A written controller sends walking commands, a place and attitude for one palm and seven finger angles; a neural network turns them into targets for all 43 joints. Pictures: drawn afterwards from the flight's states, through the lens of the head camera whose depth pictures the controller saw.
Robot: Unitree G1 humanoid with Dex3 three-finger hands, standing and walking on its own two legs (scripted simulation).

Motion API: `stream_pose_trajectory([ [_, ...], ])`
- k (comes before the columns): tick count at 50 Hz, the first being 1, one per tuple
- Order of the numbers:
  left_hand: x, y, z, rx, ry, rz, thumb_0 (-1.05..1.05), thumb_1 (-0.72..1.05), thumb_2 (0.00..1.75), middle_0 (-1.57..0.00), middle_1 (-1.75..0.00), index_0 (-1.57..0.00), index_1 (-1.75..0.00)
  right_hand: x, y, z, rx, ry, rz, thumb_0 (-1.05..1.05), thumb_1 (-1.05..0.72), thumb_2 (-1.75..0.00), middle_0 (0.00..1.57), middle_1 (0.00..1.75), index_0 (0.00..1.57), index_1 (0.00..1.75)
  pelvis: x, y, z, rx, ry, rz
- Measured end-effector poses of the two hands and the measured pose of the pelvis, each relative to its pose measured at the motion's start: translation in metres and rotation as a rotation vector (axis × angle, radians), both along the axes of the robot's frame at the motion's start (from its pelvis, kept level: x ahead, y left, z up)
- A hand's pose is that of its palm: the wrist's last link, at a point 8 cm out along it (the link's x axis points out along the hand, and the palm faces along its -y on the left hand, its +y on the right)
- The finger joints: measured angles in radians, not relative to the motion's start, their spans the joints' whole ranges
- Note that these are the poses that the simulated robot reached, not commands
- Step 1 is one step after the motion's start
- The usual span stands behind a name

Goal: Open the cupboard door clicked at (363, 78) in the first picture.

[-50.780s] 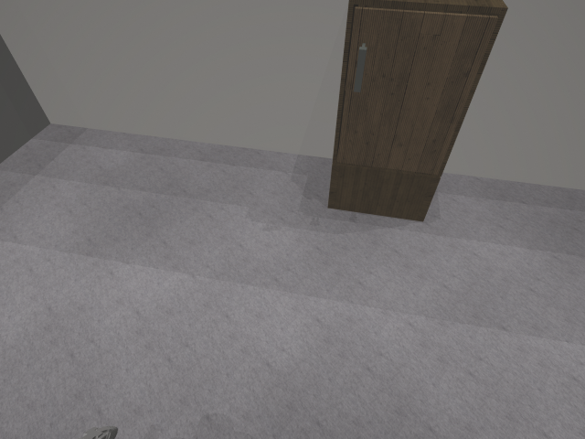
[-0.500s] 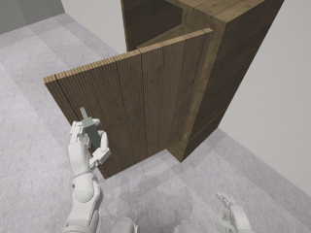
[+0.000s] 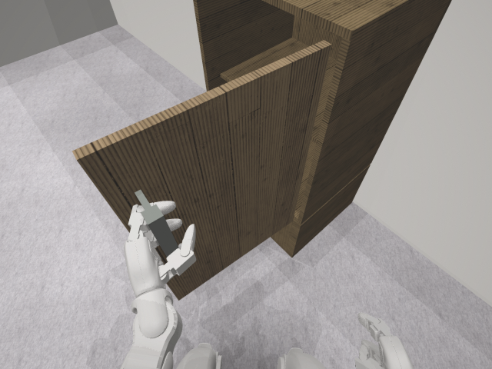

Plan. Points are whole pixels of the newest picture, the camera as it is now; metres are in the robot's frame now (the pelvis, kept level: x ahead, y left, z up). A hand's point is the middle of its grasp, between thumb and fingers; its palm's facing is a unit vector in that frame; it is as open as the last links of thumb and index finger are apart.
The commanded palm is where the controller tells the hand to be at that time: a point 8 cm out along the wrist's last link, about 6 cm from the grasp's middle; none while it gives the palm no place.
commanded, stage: open thumb and fingers to let go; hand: left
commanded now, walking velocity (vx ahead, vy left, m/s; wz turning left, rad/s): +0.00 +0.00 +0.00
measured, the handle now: (158, 227) +0.33 +0.16 +0.04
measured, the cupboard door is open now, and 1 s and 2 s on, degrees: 85 87 85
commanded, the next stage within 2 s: slide the hand sideways off the handle in 0.56 s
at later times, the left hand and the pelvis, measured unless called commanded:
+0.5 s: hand (180, 249) +0.29 +0.12 +0.04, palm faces +0.33 -0.94 +0.00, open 14.6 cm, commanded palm +0.25 +0.16 +0.04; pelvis +0.00 +0.02 +0.00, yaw -1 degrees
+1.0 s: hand (173, 271) +0.26 +0.12 +0.04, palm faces -0.15 -0.99 +0.03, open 16.0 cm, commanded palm +0.24 +0.18 +0.04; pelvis -0.01 +0.05 -0.01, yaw -1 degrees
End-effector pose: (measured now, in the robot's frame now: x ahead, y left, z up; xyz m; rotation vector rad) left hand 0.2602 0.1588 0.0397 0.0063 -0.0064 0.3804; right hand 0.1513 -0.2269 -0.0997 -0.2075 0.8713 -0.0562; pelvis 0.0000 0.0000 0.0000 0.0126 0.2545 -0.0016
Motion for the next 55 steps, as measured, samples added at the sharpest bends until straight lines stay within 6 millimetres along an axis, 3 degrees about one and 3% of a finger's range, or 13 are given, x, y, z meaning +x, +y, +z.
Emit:
stream_pose_trajectory([
  [12,-0.003,0.0,0.001,-0.014,0.002,-0.012,0.0,-0.23,0.42,-0.31,-1.22,-0.32,-1.22,0.005,0.017,0.007,0.011,-0.021,0.026,0.01,-0.91,-0.9,0.2,0.3,0.2,0.3,0.002,0.011,0.002,-0.009,-0.005,-0.004],
  [18,-0.004,0.001,0.001,-0.018,-0.006,-0.018,0.0,-0.41,0.34,-0.28,-1.09,-0.29,-1.09,0.004,0.023,0.007,0.005,-0.018,0.028,0.01,-0.91,-0.9,0.2,0.3,0.2,0.3,0.001,0.017,0.0,-0.017,-0.003,-0.004],
  [23,-0.004,0.0,0.001,-0.012,-0.005,-0.031,-0.01,-0.47,0.31,-0.26,-0.91,-0.26,-0.9,0.003,0.028,0.007,0.002,-0.014,0.028,0.01,-0.91,-0.9,0.2,0.3,0.2,0.3,0.001,0.021,0.0,-0.021,-0.003,-0.005],
  [34,-0.006,0.005,0.0,-0.001,-0.007,-0.05,-0.01,-0.5,0.3,-0.4,-0.68,-0.4,-0.68,0.003,0.041,0.006,0.004,-0.018,0.043,0.01,-0.91,-0.9,0.2,0.3,0.2,0.3,-0.004,0.03,-0.001,-0.031,-0.008,0.0],
  [40,-0.009,0.022,-0.001,0.092,-0.021,-0.356,-0.01,-0.5,0.3,-0.32,-0.52,-0.26,-0.52,-0.001,0.042,0.004,-0.002,-0.031,0.033,0.01,-0.91,-0.9,0.21,0.3,0.2,0.3,-0.009,0.034,-0.005,-0.039,-0.01,0.01],
  [44,-0.009,0.025,0.0,0.036,0.002,-0.528,-0.01,-0.51,0.3,-0.24,-0.42,-0.18,-0.42,-0.005,0.041,0.007,-0.007,-0.053,0.004,0.01,-0.91,-0.9,0.21,0.3,0.2,0.3,-0.012,0.04,-0.006,-0.047,-0.02,0.009],
  [55,-0.023,0.022,-0.002,-0.033,0.004,-0.518,-0.01,-0.5,0.3,-0.19,-0.35,-0.21,-0.34,-0.002,0.047,0.022,-0.012,-0.116,-0.017,0.01,-0.91,-0.9,0.2,0.3,0.2,0.3,-0.006,0.05,-0.008,-0.041,-0.01,-0.024],
])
